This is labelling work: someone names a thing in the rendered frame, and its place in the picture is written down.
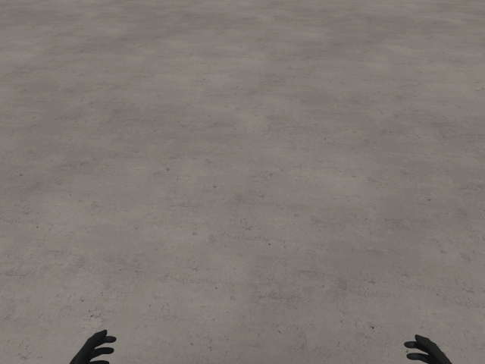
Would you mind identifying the left robot hand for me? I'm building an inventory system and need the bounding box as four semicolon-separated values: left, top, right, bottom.
70;330;117;364

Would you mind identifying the right robot hand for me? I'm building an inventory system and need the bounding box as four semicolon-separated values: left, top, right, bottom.
404;334;452;364

